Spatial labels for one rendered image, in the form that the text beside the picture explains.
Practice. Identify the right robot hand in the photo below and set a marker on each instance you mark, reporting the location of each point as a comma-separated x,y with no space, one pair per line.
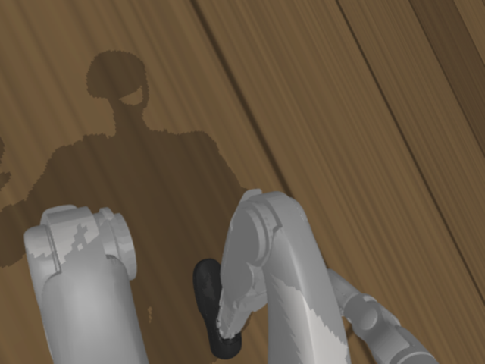
343,289

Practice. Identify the right robot arm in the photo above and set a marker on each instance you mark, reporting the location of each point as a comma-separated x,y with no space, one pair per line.
388,341

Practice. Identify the right robot foot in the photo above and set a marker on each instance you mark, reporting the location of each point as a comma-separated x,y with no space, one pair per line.
207,287

